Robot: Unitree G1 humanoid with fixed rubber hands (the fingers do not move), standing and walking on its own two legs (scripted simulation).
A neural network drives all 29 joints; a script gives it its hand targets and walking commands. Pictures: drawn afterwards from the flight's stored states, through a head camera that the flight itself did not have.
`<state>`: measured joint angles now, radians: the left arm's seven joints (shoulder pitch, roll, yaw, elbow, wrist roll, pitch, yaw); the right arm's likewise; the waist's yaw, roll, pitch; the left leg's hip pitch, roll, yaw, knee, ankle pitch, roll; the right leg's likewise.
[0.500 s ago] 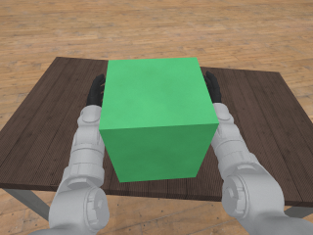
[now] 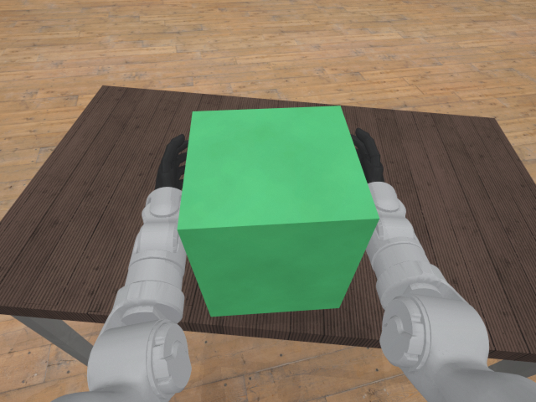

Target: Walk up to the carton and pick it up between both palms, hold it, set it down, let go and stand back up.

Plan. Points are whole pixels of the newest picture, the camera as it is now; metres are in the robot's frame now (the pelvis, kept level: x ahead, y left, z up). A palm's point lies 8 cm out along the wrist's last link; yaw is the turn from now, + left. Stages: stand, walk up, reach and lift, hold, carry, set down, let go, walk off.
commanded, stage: set down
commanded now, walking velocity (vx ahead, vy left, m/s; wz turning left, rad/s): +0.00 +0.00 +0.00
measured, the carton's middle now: (271, 217) +0.37 +0.01 +0.08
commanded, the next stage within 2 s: none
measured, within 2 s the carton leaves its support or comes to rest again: rests again in 1.12 s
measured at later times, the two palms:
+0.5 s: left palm (176, 193) +0.41 +0.16 +0.07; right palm (363, 183) +0.44 -0.14 +0.09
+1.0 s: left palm (189, 202) +0.44 +0.15 +0.02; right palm (355, 189) +0.47 -0.15 +0.04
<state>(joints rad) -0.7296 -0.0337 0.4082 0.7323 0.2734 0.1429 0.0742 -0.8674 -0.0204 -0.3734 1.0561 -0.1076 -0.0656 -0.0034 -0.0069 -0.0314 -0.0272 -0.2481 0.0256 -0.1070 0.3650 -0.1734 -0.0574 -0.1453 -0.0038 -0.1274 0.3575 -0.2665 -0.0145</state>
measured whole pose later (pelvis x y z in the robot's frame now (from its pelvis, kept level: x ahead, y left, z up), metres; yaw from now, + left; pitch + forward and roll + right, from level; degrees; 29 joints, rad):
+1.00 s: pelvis +0.04 -0.01 +0.00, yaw +0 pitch +15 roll +1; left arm -0.73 -0.07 0.49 0.85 0.28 -0.08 0.09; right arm -0.87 -0.02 -0.50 1.10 -0.30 -0.23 0.05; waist 0.03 -0.03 -0.05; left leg -0.43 0.03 -0.10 0.36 -0.17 -0.06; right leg -0.33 0.00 -0.13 0.37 -0.29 -0.02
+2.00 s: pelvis +0.04 -0.02 -0.01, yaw -3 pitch +23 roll +2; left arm -0.73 -0.04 0.52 0.91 0.28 -0.25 0.07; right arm -0.90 -0.03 -0.39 1.20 -0.30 -0.41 -0.05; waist 0.08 -0.01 -0.14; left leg -0.53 0.05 -0.04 0.30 -0.14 -0.06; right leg -0.49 0.01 -0.11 0.37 -0.26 -0.05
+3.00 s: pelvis +0.03 -0.02 -0.01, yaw -7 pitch +27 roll +0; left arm -0.68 0.01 0.40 0.98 0.10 -0.23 0.14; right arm -0.91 -0.14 -0.01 1.29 -0.03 -0.40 -0.12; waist 0.11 0.00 -0.22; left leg -0.67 0.09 0.00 0.27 -0.06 -0.03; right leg -0.62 0.04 -0.08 0.38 -0.21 0.00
